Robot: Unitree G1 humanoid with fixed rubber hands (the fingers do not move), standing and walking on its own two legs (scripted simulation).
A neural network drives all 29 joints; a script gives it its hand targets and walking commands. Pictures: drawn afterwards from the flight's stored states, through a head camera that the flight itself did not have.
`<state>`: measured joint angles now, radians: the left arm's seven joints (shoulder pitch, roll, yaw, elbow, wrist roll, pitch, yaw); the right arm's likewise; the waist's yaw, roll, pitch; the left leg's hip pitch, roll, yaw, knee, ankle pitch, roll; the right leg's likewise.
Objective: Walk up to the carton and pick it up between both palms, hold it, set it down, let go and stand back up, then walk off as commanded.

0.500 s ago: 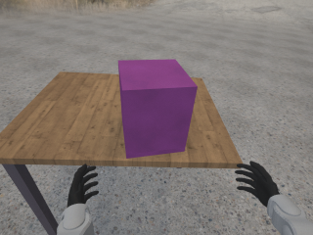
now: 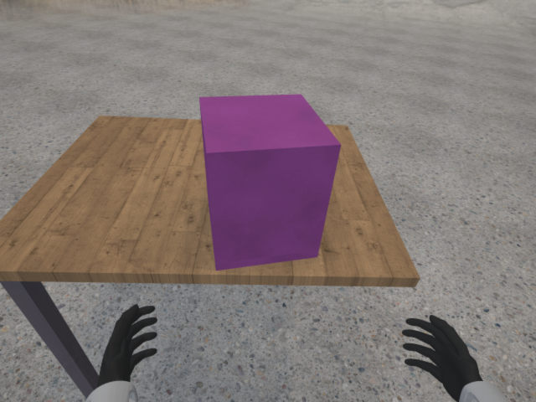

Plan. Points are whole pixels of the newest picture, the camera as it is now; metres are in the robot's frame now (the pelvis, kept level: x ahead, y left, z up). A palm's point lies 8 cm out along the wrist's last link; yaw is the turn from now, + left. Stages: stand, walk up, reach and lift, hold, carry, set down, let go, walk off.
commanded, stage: set down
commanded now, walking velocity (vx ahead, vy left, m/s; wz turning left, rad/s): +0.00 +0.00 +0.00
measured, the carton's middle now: (260, 179) +0.51 +0.05 +0.12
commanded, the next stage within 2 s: let go in 0.72 s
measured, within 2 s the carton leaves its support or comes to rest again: neither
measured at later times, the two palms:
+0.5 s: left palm (121, 390) +0.17 +0.22 +0.00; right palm (437, 380) +0.20 -0.22 +0.01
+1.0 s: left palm out of the picture +0.16 +0.21 -0.03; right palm (430, 391) +0.19 -0.21 -0.01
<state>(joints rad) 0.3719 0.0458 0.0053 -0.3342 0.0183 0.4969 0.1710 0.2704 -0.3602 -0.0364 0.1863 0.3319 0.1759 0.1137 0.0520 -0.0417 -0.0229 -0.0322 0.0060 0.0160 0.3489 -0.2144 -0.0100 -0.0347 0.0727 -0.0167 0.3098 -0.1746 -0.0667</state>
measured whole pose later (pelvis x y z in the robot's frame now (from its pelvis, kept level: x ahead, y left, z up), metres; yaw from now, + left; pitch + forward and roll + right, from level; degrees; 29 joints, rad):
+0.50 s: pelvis +0.00 +0.00 +0.00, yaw +0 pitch -5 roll +0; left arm 0.35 0.13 0.01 -0.14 0.00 0.41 0.10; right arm 0.28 -0.28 -0.02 0.18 0.33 0.14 0.09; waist 0.05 -0.06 0.03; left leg -0.04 0.01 0.02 0.35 -0.22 -0.01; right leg -0.05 0.07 -0.02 0.31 -0.18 -0.07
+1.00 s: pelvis +0.00 +0.00 +0.00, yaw +0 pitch -5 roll +0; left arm 0.33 0.13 0.01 0.10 0.00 0.27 0.07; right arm 0.28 -0.24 0.00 0.26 0.28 0.06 0.08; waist 0.05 -0.04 0.04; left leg -0.05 0.01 0.02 0.35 -0.22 -0.01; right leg -0.05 0.07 -0.02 0.31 -0.18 -0.07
